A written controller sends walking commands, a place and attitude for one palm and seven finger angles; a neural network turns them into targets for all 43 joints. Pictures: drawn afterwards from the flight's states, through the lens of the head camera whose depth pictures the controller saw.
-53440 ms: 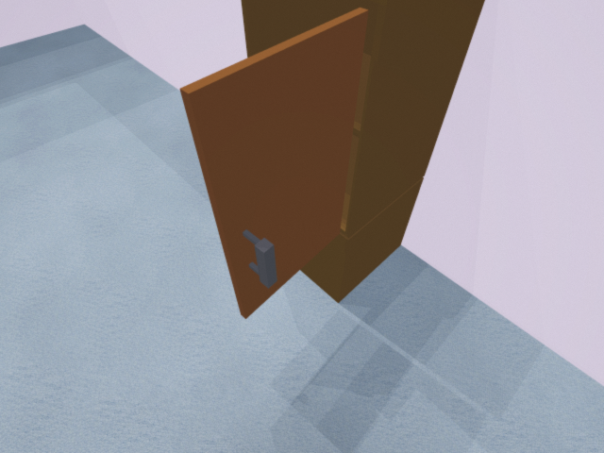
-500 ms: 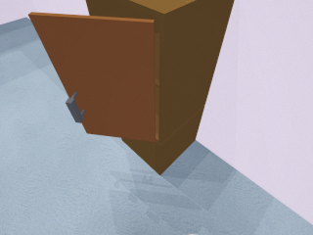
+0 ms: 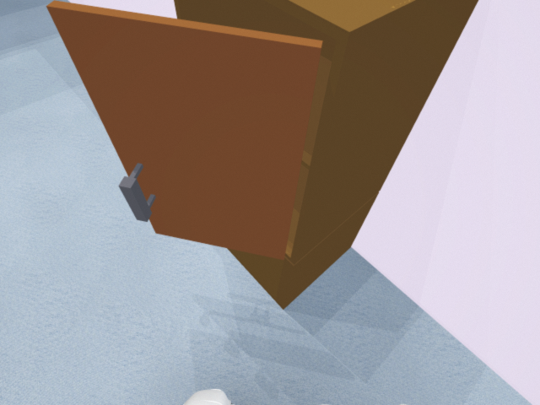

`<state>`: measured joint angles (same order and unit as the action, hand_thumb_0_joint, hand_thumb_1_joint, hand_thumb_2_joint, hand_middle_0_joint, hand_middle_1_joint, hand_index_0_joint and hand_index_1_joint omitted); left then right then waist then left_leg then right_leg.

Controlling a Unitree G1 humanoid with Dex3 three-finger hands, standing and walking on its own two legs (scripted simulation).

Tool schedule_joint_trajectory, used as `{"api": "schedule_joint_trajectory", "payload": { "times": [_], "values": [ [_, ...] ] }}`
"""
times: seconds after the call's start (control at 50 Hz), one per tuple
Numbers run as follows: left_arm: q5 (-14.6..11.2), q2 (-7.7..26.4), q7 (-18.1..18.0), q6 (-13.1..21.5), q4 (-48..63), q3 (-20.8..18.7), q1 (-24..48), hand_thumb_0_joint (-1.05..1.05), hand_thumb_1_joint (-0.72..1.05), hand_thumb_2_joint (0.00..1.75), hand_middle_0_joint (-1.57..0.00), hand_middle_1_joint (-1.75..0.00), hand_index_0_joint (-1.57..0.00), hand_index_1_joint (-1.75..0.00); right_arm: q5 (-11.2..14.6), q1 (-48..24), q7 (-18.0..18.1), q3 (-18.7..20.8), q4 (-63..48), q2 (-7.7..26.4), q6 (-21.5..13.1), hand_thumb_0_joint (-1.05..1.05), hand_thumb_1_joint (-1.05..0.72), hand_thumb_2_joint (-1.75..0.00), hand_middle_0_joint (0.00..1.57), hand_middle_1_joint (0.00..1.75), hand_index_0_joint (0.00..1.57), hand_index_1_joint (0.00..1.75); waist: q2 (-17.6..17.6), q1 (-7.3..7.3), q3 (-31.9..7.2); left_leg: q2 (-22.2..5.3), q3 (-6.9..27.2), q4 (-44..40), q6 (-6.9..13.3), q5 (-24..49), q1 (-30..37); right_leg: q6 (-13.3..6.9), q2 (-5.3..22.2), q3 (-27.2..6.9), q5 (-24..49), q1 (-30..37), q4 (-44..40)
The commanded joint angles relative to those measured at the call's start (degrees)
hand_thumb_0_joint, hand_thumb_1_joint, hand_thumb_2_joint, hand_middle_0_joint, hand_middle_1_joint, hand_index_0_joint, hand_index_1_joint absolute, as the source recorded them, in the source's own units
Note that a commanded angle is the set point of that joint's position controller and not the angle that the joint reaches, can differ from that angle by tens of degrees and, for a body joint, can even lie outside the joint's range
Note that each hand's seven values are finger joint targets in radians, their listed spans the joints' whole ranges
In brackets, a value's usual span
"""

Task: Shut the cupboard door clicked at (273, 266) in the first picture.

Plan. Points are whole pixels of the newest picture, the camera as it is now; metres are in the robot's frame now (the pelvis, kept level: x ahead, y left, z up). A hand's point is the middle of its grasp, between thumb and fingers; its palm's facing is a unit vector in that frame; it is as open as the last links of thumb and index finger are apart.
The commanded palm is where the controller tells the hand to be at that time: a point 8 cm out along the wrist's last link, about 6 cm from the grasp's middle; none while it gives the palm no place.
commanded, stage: come to a stop and stand still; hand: left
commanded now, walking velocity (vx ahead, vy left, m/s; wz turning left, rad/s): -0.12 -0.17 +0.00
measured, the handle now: (141, 192) +0.49 +0.33 -0.10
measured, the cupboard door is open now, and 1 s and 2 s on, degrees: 36 36 36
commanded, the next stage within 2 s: look again from close up in 0.56 s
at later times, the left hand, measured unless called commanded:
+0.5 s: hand out of the picture +0.04 +0.15 -0.16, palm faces +0.03 -0.98 -0.20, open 7.2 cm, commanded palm none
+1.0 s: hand out of the picture +0.05 +0.23 -0.13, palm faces +0.02 -0.94 -0.34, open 7.3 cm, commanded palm none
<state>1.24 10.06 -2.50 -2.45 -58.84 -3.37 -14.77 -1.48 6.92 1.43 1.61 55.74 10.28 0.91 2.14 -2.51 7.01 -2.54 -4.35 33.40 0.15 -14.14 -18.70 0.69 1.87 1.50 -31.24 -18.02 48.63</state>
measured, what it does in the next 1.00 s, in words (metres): steps on the spot: right foot, then left foot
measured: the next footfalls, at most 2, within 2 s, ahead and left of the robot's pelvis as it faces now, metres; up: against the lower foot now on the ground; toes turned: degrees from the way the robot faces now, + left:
right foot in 0.22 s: +0.01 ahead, -0.14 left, +0.00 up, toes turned -2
left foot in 0.40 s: +0.02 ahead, +0.09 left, +0.00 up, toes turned +1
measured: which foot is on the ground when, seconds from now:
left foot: down 0.00-0.22, up 0.24-0.38, down 0.40-1.00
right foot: up 0.00-0.20, down 0.22-1.00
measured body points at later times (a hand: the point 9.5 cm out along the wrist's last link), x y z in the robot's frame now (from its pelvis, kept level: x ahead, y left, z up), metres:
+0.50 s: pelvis -0.02 -0.03 +0.01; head +0.01 -0.02 +0.46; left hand +0.04 +0.20 -0.15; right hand -0.01 -0.27 -0.15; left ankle -0.02 +0.09 -0.73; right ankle -0.03 -0.14 -0.73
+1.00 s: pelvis -0.04 -0.01 +0.01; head -0.07 -0.01 +0.46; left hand +0.04 +0.28 -0.11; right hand +0.06 -0.31 -0.10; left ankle -0.02 +0.09 -0.73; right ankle -0.03 -0.14 -0.73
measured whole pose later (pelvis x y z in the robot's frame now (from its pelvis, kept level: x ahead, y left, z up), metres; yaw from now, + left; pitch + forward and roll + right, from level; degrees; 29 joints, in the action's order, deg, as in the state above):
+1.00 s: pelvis -0.04 -0.01 +0.01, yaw +0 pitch -3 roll +0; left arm 0.9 19.2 -0.4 0.5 -56.8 -0.3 -10.4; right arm -1.4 8.9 0.1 0.7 56.8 19.8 -0.9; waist -0.2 -0.5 -0.3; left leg 0.9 -1.0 25.7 1.3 -12.3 -10.2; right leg 0.6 1.4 1.5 -12.7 -9.6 25.6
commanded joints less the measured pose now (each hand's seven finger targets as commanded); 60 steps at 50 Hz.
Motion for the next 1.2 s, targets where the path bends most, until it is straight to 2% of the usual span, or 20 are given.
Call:
{"api": "schedule_joint_trajectory", "payload": {
  "times": [0.0, 0.1, 0.16, 0.18, 0.2, 0.22, 0.24, 0.28, 0.34, 0.38, 0.4, 0.46, 0.52, 0.54, 0.56, 0.6, 0.64, 0.72, 0.96, 1.18],
  "values": [
    [-0.4, 5.5, 0.3, 0.1, 3.5, -1.7, -3.1, 0.0, 0.9, 0.9, -0.2, -0.3, -0.2, -0.3, -0.3, 4.5, 1.9, 2.9, -2.1, 11.0, 0.4, 0.0, -0.9, -0.9, 0.2, 0.3, 0.2, 0.3, -14.1, 2.93, -11.7, -18.2, 12.6, -8.3, 12.1, 48.2, 15.5, 0.2, -1.2, -4.4, -1.4, -9.5, 13.5],
    [-0.1, 4.5, 1.4, -0.3, 5.3, -1.6, -3.0, 0.0, 0.9, 0.9, -0.2, -0.3, -0.2, -0.3, -0.5, 2.0, 1.5, 3.3, -2.8, 11.9, 0.6, 0.0, -0.9, -0.9, 0.2, 0.3, 0.2, 0.3, -12.4, 2.49, -11.4, -17.2, 11.9, -11.0, 10.0, 27.5, 7.4, -0.6, -1.0, -1.6, 3.5, -1.1, -0.6],
    [0.3, 5.2, 1.4, 0.5, 3.6, -1.5, -9.0, 0.0, 0.9, 0.9, -0.2, -0.3, -0.2, -0.3, 0.2, 0.3, 0.6, 3.1, -3.3, 10.2, 1.1, 0.0, -0.9, -0.9, 0.2, 0.3, 0.2, 0.3, -6.6, -0.35, -10.5, -9.9, 7.7, -6.3, 4.8, 5.4, -1.6, -1.0, -1.1, -0.3, 18.0, 10.3, -20.9],
    [1.1, 8.7, 1.2, 1.1, 4.5, -1.7, -7.1, 0.0, 0.9, 0.9, -0.2, -0.3, -0.2, -0.3, 0.8, 1.8, 0.1, 2.8, -3.8, 6.9, 1.4, 0.0, -0.9, -0.9, 0.2, 0.3, 0.2, 0.3, 5.0, 0.98, -7.8, -2.8, 3.6, 1.2, 1.0, -6.5, -5.3, -3.9, 6.5, -12.5, 17.4, 7.6, -30.3],
    [1.1, 12.0, 1.2, 1.4, 5.7, -1.8, -2.3, 0.0, 0.9, 0.9, -0.2, -0.3, -0.2, -0.3, 0.9, 1.9, -0.5, 2.3, -4.4, 4.6, 1.9, 0.0, -0.9, -0.9, 0.2, 0.3, 0.2, 0.3, 11.9, 2.35, -5.6, 1.9, 0.8, 9.1, -0.9, -14.8, -3.2, -9.0, 15.5, -19.6, 14.7, -0.8, -35.9],
    [1.2, 13.0, 1.3, 1.2, 7.1, -1.2, 1.2, 0.0, 0.9, 0.9, -0.2, -0.3, -0.2, -0.3, 0.6, 2.5, -1.0, 2.2, -4.2, 4.4, 2.2, 0.0, -0.9, -0.9, 0.2, 0.3, 0.2, 0.3, 5.0, 3.02, -5.9, 2.4, 3.1, 14.9, -0.5, -16.1, 1.6, -10.8, 15.7, -17.6, 9.6, -7.1, -35.7],
    [1.1, 11.5, 1.0, 1.7, 6.7, -1.5, 2.6, 0.0, 0.9, 0.9, -0.2, -0.3, -0.2, -0.3, 0.5, 1.7, -0.8, 2.2, -4.1, 3.6, 2.5, 0.0, -0.9, -0.9, 0.2, 0.3, 0.2, 0.3, 11.1, 3.15, -5.8, 2.3, 4.1, 17.4, 0.0, -15.8, -0.9, -11.1, 13.5, -19.0, 12.7, -5.9, -35.1],
    [0.8, 9.2, 0.9, 2.1, 5.8, -0.8, 4.3, 0.0, 0.9, 0.9, -0.2, -0.3, -0.2, -0.3, 0.6, 3.7, -0.5, 2.1, -2.1, 5.0, 1.7, 0.0, -0.9, -0.9, 0.2, 0.3, 0.2, 0.3, 11.3, 4.15, -4.2, 0.8, 4.8, 17.6, -0.1, -13.1, -2.1, -11.6, 11.8, -14.2, 29.6, -1.3, -30.3],
    [0.0, 8.2, 0.5, 2.4, 4.1, -0.6, 2.7, 0.0, 0.9, 0.9, -0.2, -0.3, -0.2, -0.3, 1.0, 8.3, -0.3, 0.9, 1.1, 3.7, 0.4, 0.0, -0.9, -0.9, 0.2, 0.3, 0.2, 0.3, 6.5, 4.29, -8.5, 0.5, 3.9, -4.0, -0.7, -2.2, 5.3, -8.2, 8.7, -8.8, 38.5, 7.0, -22.8],
    [-1.0, 5.5, 0.7, 2.4, 2.7, 0.3, -0.1, 0.0, 0.9, 0.9, -0.2, -0.3, -0.2, -0.3, 0.2, 7.5, 0.1, 0.1, 2.6, 6.2, -1.2, 0.0, -0.9, -0.9, 0.2, 0.3, 0.2, 0.3, -5.2, 1.84, -9.1, -5.9, 11.6, -12.0, 1.9, 18.7, 9.6, -2.8, 3.0, -6.0, 30.2, 6.2, -21.0],
    [-0.9, 4.9, 0.6, 2.1, 2.1, 0.6, -0.7, 0.0, 0.9, 0.9, -0.2, -0.3, -0.2, -0.3, 0.3, 5.9, 0.3, 0.0, 2.8, 7.0, -1.1, 0.0, -0.9, -0.9, 0.2, 0.3, 0.2, 0.3, -4.3, 1.04, -7.5, -7.4, 11.8, -13.2, 2.6, 12.4, 6.4, -2.1, 1.9, -5.6, 22.3, 7.9, -24.4],
    [-0.9, 5.4, 0.9, 1.8, -0.7, 0.5, 0.4, 0.0, 0.9, 0.9, -0.2, -0.3, -0.2, -0.3, 0.5, 6.8, 0.6, -0.5, 5.4, 5.3, -1.5, 0.0, -0.9, -0.9, 0.2, 0.3, 0.2, 0.3, -8.9, 1.34, -6.1, -4.9, 10.4, -15.4, 1.6, 9.3, 5.1, -2.2, 2.3, -4.9, 22.9, 11.0, -25.8],
    [-1.0, 5.0, 1.0, 2.4, -2.3, 0.9, -0.4, 0.0, 0.9, 0.9, -0.2, -0.3, -0.2, -0.3, 0.6, 8.3, 0.7, -0.6, 6.6, 4.4, -1.5, 0.0, -0.9, -0.9, 0.2, 0.3, 0.2, 0.3, -5.3, 1.6, -6.9, -3.4, 8.2, -14.9, 0.8, 9.1, 7.7, -2.8, 3.0, -5.6, 26.2, 11.6, -28.3],
    [-0.1, 18.3, 0.7, 4.5, 4.3, 1.1, 0.2, 0.0, 0.9, 0.9, -0.2, -0.3, -0.2, -0.3, 0.6, 5.5, 0.3, 1.4, -0.8, 14.2, -2.6, 0.0, -0.9, -0.9, 0.2, 0.3, 0.2, 0.3, -4.5, 2.81, -1.0, -1.0, 9.3, -11.9, 0.6, 9.5, 6.7, -4.0, 3.1, -7.1, 26.0, 7.8, -27.3],
    [-0.4, 15.2, 0.4, 5.1, 4.7, -0.9, 0.3, 0.0, 0.9, 0.9, -0.2, -0.3, -0.2, -0.3, 0.0, 5.8, 0.5, 2.3, -2.2, 14.8, -4.0, 0.0, -0.9, -0.9, 0.2, 0.3, 0.2, 0.3, -7.8, 2.43, -12.4, -2.3, 8.1, -6.7, 1.5, 9.8, 8.1, -4.3, 5.9, -8.5, 28.0, 10.0, -23.8],
    [-0.4, 13.9, 0.4, 5.4, 5.9, -0.6, 0.7, 0.0, 0.9, 0.9, -0.2, -0.3, -0.2, -0.3, 0.3, 8.2, 0.9, 2.4, -2.4, 11.3, -4.0, 0.0, -0.9, -0.9, 0.2, 0.3, 0.2, 0.3, -2.1, 3.36, -17.6, -1.4, 7.9, -4.9, 1.8, 10.0, 7.1, -5.4, 6.8, -9.2, 34.8, 14.1, -23.6],
    [-0.4, 13.3, 0.4, 5.0, 6.1, -0.1, 0.4, 0.0, 0.9, 0.9, -0.2, -0.3, -0.2, -0.3, 0.2, 8.6, 0.6, 1.9, -2.8, 10.5, -3.4, 0.0, -0.9, -0.9, 0.2, 0.3, 0.2, 0.3, 3.8, 3.37, -13.5, -0.4, 6.6, -5.3, 1.9, 7.4, 4.9, -5.4, 6.9, -8.8, 37.2, 13.2, -23.9],
    [-0.6, 15.0, 0.5, 4.7, 6.9, 0.2, 2.7, 0.0, 0.9, 0.9, -0.2, -0.3, -0.2, -0.3, 0.3, 6.2, 0.2, 2.2, -3.1, 14.0, -3.0, 0.0, -0.9, -0.9, 0.2, 0.3, 0.2, 0.3, -1.0, 3.51, -5.1, -2.2, 8.4, -8.4, 2.3, 8.6, 5.4, -4.4, 4.9, -7.4, 26.1, 5.9, -25.4],
    [-0.4, 18.5, 1.7, 4.1, 5.2, 1.3, 6.6, 0.0, 0.9, 0.9, -0.2, -0.3, -0.2, -0.3, 0.2, 0.1, -1.1, 1.1, -2.1, 19.3, -3.0, 0.0, -0.9, -0.9, 0.2, 0.3, 0.2, 0.3, -2.5, 2.63, -5.9, -3.6, 11.2, -15.7, 2.2, 1.4, 6.2, -2.4, 4.3, -5.9, 17.4, 7.0, -29.2],
    [-0.3, 18.2, 1.8, 3.9, 2.1, 1.9, 5.8, 0.0, 0.9, 0.9, -0.2, -0.3, -0.2, -0.3, 0.5, -0.5, -1.3, 0.7, 0.8, 18.9, -2.6, 0.0, -0.9, -0.9, 0.2, 0.3, 0.2, 0.3, -2.8, 2.5, -5.3, -3.2, 11.4, -17.7, 1.5, -2.8, 5.4, -1.9, 4.9, -6.0, 14.8, 7.2, -31.6]
  ]
}}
